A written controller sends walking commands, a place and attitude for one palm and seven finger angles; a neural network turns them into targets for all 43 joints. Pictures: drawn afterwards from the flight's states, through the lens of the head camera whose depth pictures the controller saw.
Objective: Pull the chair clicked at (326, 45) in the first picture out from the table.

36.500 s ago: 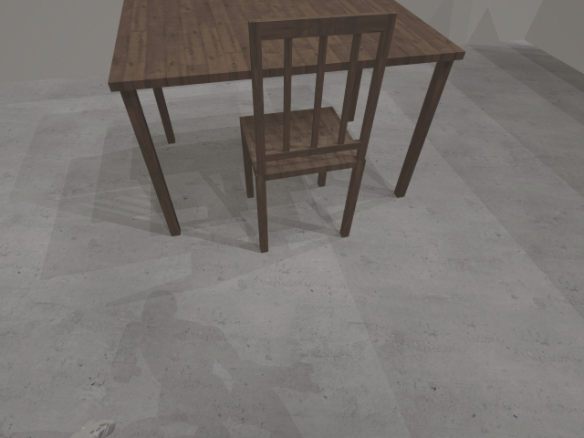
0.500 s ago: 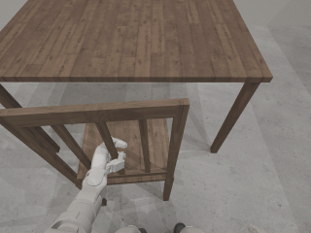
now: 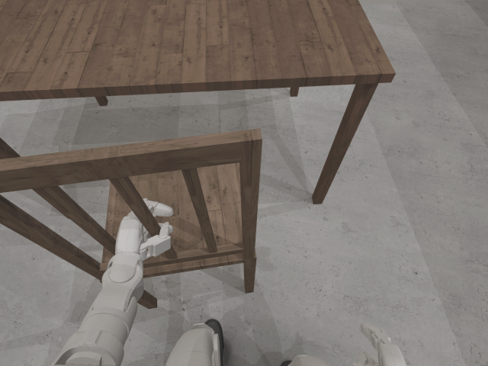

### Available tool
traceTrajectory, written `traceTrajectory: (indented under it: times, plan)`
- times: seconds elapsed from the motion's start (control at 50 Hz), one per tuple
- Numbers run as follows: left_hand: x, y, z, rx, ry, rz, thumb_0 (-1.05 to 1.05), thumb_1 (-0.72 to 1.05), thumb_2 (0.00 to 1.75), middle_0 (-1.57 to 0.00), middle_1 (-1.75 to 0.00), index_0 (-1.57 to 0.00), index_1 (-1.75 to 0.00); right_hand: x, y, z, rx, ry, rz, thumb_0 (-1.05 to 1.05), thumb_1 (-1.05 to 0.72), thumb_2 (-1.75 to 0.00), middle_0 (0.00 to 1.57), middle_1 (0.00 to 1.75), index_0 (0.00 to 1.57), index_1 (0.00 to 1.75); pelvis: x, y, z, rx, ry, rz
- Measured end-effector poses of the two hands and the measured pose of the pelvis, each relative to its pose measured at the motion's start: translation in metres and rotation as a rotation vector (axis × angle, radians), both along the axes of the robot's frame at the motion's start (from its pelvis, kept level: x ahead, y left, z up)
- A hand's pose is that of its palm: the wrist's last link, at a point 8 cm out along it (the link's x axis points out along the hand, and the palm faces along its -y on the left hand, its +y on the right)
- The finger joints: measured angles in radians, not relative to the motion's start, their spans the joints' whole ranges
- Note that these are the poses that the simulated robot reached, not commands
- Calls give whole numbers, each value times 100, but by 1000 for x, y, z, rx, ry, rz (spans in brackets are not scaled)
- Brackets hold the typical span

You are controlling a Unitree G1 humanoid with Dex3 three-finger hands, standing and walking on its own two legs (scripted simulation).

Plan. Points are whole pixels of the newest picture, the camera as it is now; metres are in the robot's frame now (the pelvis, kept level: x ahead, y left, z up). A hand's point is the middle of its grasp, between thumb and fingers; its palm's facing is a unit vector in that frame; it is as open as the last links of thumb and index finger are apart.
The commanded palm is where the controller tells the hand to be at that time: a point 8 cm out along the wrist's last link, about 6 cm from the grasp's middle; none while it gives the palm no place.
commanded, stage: step backward, pulling the chair out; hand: left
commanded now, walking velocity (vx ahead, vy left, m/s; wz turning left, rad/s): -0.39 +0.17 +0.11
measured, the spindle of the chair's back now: (152, 226) +0.35 +0.19 -0.05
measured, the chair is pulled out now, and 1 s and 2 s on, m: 0.20 0.41 0.63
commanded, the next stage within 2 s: stop walking, hand still on the chair in 1.34 s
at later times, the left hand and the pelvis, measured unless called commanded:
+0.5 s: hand (166, 286) +0.24 +0.15 -0.06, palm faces +0.03 -0.98 -0.18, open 5.2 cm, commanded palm +0.22 +0.20 -0.06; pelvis -0.08 +0.01 +0.00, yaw +1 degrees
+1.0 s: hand out of the picture +0.12 +0.16 -0.06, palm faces +0.04 -0.98 -0.18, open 5.1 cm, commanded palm +0.09 +0.21 -0.06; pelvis -0.20 +0.01 +0.00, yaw +0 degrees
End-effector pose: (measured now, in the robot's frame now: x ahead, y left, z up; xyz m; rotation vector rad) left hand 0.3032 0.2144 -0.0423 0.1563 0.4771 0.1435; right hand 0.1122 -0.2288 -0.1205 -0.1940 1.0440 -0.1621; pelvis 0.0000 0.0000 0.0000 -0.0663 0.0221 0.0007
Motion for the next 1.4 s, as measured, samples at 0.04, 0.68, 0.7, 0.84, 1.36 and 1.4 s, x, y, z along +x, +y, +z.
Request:
traceTrajectory:
  times: [0.04,0.68,0.7,0.84,1.36,1.4]
  plan:
    - [-12,-5,0,2,-3,-3,3,71,82,-39,-124,-49,-145,-10,-16,2,-28,8,-28,1,-90,-90,20,30,20,31,-2,-3,1,19,-5,-5]
    - [-130,-7,-2,-34,8,-115,1,71,83,-37,-135,-50,-145,-124,13,12,-96,39,19,1,-90,-90,20,30,20,30,-118,30,0,51,-2,34]
    - [-135,-6,-2,-38,17,-109,2,72,83,-36,-135,-50,-145,-128,15,13,-90,41,24,1,-90,-90,20,30,20,30,-122,30,1,42,-1,32]
    - [-165,0,-1,-27,30,-69,3,71,84,-38,-133,-50,-145,-159,25,8,-21,28,49,1,-90,-90,20,30,20,30,-154,18,4,19,12,13]
    - [-299,-1,-1,-42,37,-65,2,73,82,-39,-132,-50,-145,-279,22,10,0,-7,59,1,-90,-90,20,30,20,30,-287,15,5,22,-2,12]
    - [-311,-3,0,-40,47,-45,2,73,82,-40,-130,-50,-145,-290,24,5,28,-7,54,1,-90,-90,20,30,20,30,-300,10,5,2,-19,12]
